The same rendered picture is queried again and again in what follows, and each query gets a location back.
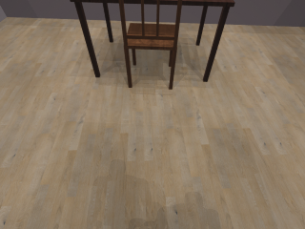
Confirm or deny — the chair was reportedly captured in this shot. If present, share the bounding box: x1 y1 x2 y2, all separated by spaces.
118 0 183 90

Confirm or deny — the table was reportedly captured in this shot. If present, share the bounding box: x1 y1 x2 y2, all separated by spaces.
70 0 235 82

